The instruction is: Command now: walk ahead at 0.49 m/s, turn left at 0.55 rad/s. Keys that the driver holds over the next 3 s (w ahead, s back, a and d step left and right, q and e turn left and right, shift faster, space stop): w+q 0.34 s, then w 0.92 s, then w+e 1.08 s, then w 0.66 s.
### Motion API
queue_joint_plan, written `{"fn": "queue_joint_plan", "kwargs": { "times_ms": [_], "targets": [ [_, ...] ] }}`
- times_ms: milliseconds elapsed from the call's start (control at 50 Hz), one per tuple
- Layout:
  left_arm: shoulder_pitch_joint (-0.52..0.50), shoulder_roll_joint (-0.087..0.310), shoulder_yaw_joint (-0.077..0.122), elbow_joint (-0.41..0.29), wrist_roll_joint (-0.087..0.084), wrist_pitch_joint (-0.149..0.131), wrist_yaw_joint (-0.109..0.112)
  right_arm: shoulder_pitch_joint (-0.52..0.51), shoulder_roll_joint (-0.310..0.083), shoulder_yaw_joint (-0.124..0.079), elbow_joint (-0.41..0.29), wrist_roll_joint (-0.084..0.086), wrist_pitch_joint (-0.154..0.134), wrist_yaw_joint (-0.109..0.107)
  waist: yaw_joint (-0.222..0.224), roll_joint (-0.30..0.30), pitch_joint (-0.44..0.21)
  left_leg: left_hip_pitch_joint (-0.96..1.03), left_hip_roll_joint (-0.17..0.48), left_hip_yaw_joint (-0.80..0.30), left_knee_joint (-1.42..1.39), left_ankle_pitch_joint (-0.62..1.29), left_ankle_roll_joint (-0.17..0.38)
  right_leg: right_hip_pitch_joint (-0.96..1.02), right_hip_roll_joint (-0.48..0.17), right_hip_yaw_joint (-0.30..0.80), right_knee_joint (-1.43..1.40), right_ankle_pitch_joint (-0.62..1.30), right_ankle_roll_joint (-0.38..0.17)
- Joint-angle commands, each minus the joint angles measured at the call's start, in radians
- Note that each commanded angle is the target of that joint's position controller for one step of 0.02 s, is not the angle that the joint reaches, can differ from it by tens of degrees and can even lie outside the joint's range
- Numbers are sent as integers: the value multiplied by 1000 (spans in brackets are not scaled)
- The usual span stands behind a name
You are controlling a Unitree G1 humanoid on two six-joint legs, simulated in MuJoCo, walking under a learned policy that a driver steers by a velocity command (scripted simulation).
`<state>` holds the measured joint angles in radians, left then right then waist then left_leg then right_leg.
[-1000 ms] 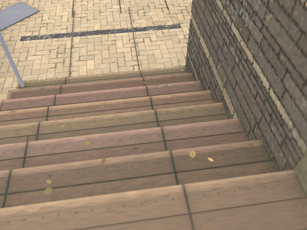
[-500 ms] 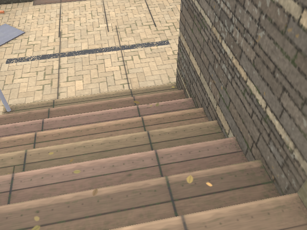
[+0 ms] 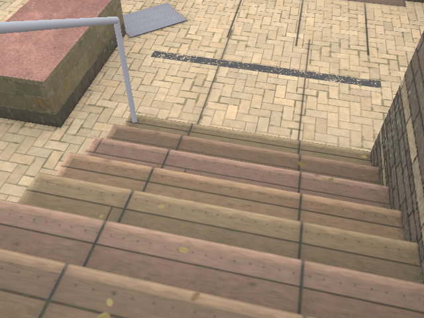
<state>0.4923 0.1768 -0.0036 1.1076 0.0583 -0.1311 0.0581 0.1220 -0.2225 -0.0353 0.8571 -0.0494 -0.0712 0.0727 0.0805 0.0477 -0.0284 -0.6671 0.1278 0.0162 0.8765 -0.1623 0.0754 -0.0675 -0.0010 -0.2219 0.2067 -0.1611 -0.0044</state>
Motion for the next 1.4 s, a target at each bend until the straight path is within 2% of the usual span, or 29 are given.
{"fn": "queue_joint_plan", "kwargs": {
  "times_ms": [20, 120, 200, 240, 260, 360, 460, 520, 640, 700, 740, 760, 780, 820, 840, 880, 920, 940, 960, 1000, 1040, 1080, 1140, 1240, 1280, 1300, 1340, 1380, 1400],
  "targets": [
    [-69, 98, 4, -56, 7, -26, -11, 56, 15, 19, -23, -2, 1, 11, -71, -92, 53, 68, 29, -64, -93, 92, 1, -59, -322, 87, -117, 302, -210],
    [-22, 152, 23, -51, 0, 1, -14, -86, -15, 9, -70, -7, -12, -1, -9, -105, 95, 64, -18, -14, -199, -63, 18, 91, -346, 32, -69, 177, -187],
    [-43, 162, 30, -87, 9, 22, -5, 80, -114, -51, -24, 30, -60, -31, -104, -81, -1, 517, -149, 48, -330, 94, 96, -35, -268, -63, 259, 370, -124],
    [-88, 52, -6, -166, 23, -12, -46, 558, -226, -75, 99, 1, -51, -61, -246, 130, -292, 1116, 130, -625, -527, 173, 335, -587, -14, 81, 870, -386, 0],
    [-174, 82, 0, -190, 3, -16, -77, 569, -233, -94, 147, -21, -71, -55, -265, 37, -120, 1081, 138, -608, -574, 163, 275, -768, -26, 257, 960, -375, -42],
    [-225, 41, 10, -244, 17, 24, -29, 252, 2, -17, 69, 8, -58, -40, -61, -17, 21, 432, 71, -353, -620, 202, 240, -545, -129, 293, 965, -170, -54],
    [-236, 18, -9, -253, 49, 44, -104, 373, -5, 5, 126, -35, -61, -39, -96, -3, 43, 206, -54, -207, -536, 88, 200, -479, -81, 224, 758, 269, -53],
    [-377, 29, -19, -303, 29, 35, -93, 479, 10, 24, 179, -29, -66, -72, -175, -44, 22, 318, -55, -262, -345, -32, 184, -584, -114, 289, 394, 653, -39],
    [-450, 53, -22, -354, 33, 73, -97, 556, -9, 51, 199, -21, -46, -56, -198, -9, 120, 232, -43, -396, -178, -201, 186, -411, -89, 260, 252, 443, -15],
    [-442, 68, -15, -314, 28, 71, -89, 589, -35, 49, 212, -5, -18, -75, -222, -30, 148, 403, -39, -470, -53, -141, 170, -418, -111, 266, 54, 389, -51],
    [-150, 133, 27, -183, -8, 41, -83, 569, -72, 45, 216, -20, 9, -35, -92, -108, 67, 251, -118, -335, 211, 29, 115, 22, -64, 133, 4, 502, -72],
    [191, 196, 61, -105, -14, 36, -95, 575, -32, 57, 222, -57, 6, 20, 54, -201, -113, -71, -190, -244, 553, 70, 30, 535, -160, 221, 262, 710, -180],
    [289, 280, 76, -105, -20, 44, -126, 726, 37, 63, 237, -21, -5, 44, 24, -369, -378, -248, -311, -120, 1118, -674, -46, 824, -375, 452, 448, 1045, -403],
    [160, 317, 109, -89, 35, 54, -139, 457, -38, 46, 41, 28, -37, 16, 66, -177, -104, -799, -219, -173, 1329, -513, -54, 683, -544, 813, 235, 285, -481],
    [47, 158, 58, -114, 48, 42, -133, 364, -59, 38, 41, 15, -39, -21, 19, 56, 4, -730, -139, -177, 1158, -293, -32, 383, -452, 654, 162, 81, -392],
    [-90, -10, 2, -139, 57, 30, -109, 410, 37, 65, 67, -13, -2, -33, -130, 21, 123, -375, 22, -205, 783, -2, 29, -155, -319, 460, 57, 113, -345],
    [-142, -46, -10, -148, 11, 0, -77, 349, 66, 74, 47, -69, 16, -7, -131, -52, 150, -270, 39, -122, 463, 173, 54, -379, -166, 362, 63, 27, -292],
    [-83, -30, -10, -131, -5, -19, -68, 305, 39, 62, 56, -59, 7, 5, -78, -14, 122, -168, 14, -67, 188, 397, 34, -432, -136, 292, 93, 69, -303],
    [-66, 127, 15, -119, -126, -9, -60, 146, 20, 34, -9, 20, 26, -38, -136, -78, 144, 105, -55, 14, 51, 366, -25, -525, -151, 327, 33, 349, -224],
    [-33, 241, 50, -110, -102, 7, -67, 253, 32, 35, 57, 40, 58, -55, -166, -177, 46, 250, -59, 0, 149, 340, -38, -441, -206, 319, 83, 506, -207],
    [-23, 162, 38, -115, -86, 40, -69, 179, -27, 10, 60, 46, 70, -62, -137, -140, 109, 164, -55, 34, 104, 347, -18, -338, -182, 294, 109, 393, -178],
    [120, 107, 32, -69, -50, 49, -44, -8, -60, -9, 10, 1, 50, -63, -49, -119, 166, -198, 4, -86, 8, 398, -6, 33, -228, 425, 210, 190, -228],
    [212, 151, 55, -64, -15, 54, -26, -150, -57, -18, -34, 8, 21, -65, 14, -86, 184, -380, 11, -124, -39, 182, -24, 267, -295, 529, 295, 242, -279],
    [303, 106, 50, -46, 0, 42, -22, -360, -28, -17, -104, 24, -32, -44, 115, -100, 237, -399, -9, -54, -159, 209, -25, 292, -240, 522, 403, 234, -255],
    [269, -3, 17, -57, -27, 34, -40, -387, -31, -12, -93, 36, -48, -31, 135, 64, 227, -18, -56, 9, -405, 533, -31, 26, -113, 413, 407, 32, -167],
    [398, 18, 9, 35, 3, 31, -54, -318, 116, 61, -81, -106, -12, 9, 136, -4, 95, 168, -1, -8, -554, 650, -25, 30, -42, 295, 475, -89, -137],
    [359, 122, 25, 41, -17, 38, -87, -253, -2, 25, -53, -93, 11, 18, 75, 3, 116, 414, -33, 14, -617, 452, -42, -21, -43, 351, 555, 95, -148],
    [240, 209, 34, 8, 29, 68, -141, 268, -124, -12, 128, -50, 3, 6, -132, 54, 0, 985, 15, 36, -636, 730, -23, -265, -2, 316, 880, 51, -105],
    [220, 129, 20, 12, 41, 73, -170, 518, -188, -38, 186, -59, 18, -1, -243, 196, -117, 1306, 123, -59, -488, 863, 91, -510, 44, 349, 1247, -358, -45]
  ]
}}
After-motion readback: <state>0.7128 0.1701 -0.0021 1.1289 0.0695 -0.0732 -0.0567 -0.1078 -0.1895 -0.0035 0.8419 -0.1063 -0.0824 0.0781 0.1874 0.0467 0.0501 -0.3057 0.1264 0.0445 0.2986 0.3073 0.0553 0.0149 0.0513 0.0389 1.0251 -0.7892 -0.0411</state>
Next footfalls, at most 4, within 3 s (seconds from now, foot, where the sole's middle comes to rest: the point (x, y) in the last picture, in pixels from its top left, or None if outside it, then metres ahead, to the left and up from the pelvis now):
0.20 left None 0.22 0.17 -0.78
0.74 right None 0.54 0.04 -0.93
1.24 left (136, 267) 0.76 0.38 -0.95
1.38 left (135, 268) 0.82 0.42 -1.08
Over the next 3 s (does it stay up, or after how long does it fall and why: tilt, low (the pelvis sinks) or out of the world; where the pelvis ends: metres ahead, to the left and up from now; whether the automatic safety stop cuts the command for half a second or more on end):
stays up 1.59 0.18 -0.70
